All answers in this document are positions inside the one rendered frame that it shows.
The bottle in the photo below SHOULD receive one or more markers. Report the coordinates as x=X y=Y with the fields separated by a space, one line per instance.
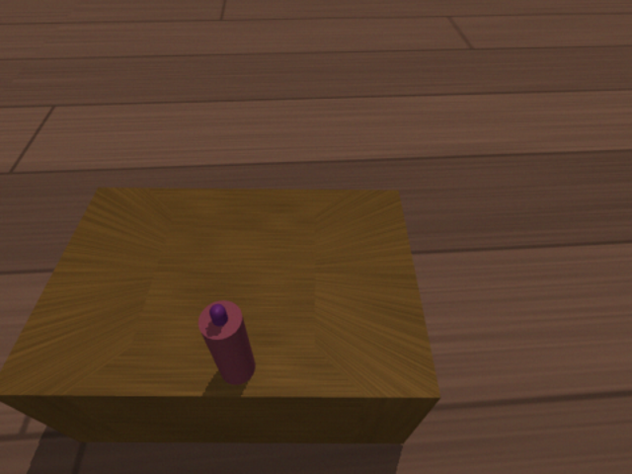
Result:
x=223 y=329

